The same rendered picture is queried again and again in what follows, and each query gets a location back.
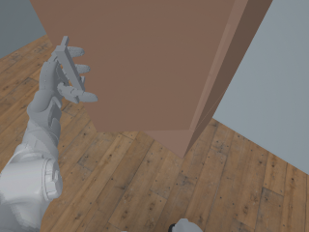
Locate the handle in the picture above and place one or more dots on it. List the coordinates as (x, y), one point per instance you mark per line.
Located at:
(66, 61)

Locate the robot right shin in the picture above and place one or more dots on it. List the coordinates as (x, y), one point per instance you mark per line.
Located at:
(182, 220)

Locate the robot left hand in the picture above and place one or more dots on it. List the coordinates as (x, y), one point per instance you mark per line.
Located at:
(52, 75)

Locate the left robot forearm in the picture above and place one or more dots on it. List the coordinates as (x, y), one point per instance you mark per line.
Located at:
(42, 135)

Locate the left robot upper arm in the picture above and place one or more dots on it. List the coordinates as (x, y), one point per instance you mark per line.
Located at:
(26, 190)

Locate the right robot thigh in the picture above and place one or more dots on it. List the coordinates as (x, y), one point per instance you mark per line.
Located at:
(186, 226)

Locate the cupboard door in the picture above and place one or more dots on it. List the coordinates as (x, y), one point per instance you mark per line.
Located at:
(149, 59)

